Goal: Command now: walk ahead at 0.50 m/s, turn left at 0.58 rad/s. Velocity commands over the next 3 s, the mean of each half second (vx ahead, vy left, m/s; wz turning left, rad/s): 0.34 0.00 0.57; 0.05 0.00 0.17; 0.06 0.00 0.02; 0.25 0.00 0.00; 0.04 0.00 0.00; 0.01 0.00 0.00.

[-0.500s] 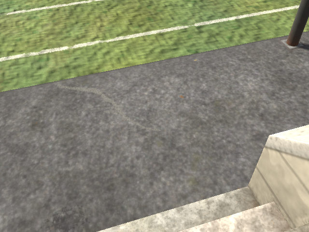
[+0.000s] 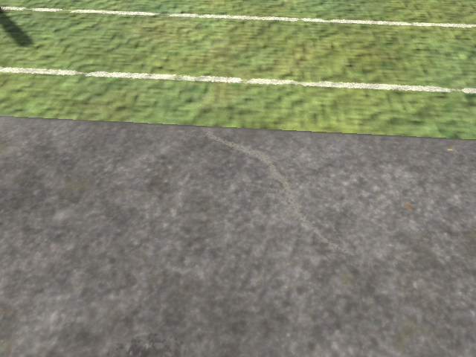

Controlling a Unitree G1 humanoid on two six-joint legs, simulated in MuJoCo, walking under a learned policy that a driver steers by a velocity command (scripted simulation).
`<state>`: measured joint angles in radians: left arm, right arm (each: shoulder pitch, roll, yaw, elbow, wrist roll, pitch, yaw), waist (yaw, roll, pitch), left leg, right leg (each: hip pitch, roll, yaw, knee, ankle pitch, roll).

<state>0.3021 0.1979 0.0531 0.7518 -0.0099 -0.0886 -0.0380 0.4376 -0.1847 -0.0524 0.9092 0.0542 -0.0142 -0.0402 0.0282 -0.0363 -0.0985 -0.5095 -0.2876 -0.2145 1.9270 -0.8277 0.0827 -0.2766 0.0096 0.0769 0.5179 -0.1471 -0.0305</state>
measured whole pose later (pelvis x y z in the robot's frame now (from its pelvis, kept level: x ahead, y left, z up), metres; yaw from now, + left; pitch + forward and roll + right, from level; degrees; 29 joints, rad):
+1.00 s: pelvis +0.27 +0.07 -0.23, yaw +19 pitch -1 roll +0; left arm 0.38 0.15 0.01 0.86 -0.01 0.08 0.00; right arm 0.21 -0.15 0.01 0.85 0.04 0.07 -0.01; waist 0.01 -0.02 -0.01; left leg -0.32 -0.06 -0.09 0.67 -0.33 0.00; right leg -0.20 -0.03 0.08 0.64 -0.43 0.05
